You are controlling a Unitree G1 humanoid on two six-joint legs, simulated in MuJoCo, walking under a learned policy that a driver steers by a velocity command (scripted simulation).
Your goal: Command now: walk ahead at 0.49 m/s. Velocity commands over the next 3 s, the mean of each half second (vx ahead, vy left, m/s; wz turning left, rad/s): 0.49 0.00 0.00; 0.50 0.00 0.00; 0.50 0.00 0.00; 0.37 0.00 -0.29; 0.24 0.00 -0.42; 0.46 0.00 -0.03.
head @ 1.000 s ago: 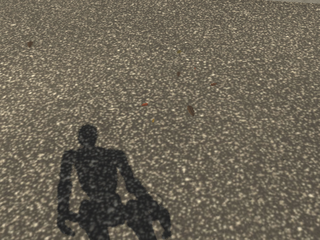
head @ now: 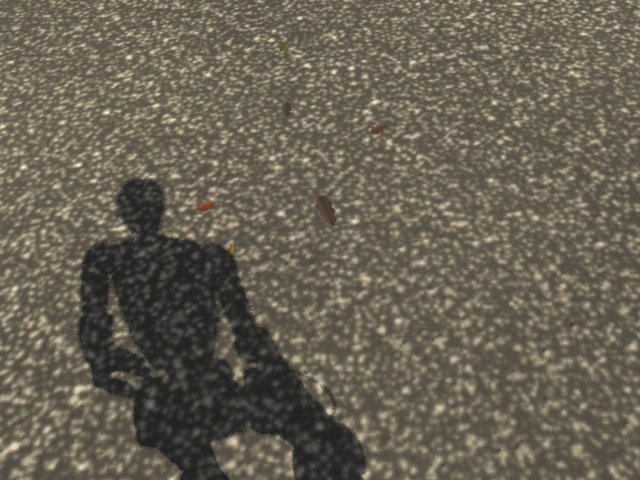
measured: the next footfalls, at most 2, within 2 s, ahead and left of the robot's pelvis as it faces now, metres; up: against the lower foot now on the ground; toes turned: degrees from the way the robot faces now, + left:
left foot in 0.34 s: +0.35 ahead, +0.09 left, +0.00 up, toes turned +5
right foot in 0.86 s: +0.65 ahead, -0.10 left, +0.00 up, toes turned -3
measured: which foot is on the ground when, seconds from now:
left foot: up 0.00-0.32, down 0.34-0.86, up 0.88-1.00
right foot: down 0.00-0.34, up 0.36-0.84, down 0.86-1.00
